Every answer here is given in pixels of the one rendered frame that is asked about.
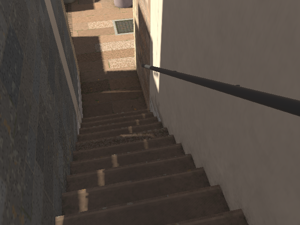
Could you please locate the stairs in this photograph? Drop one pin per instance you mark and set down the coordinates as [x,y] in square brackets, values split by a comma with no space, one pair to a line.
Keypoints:
[163,211]

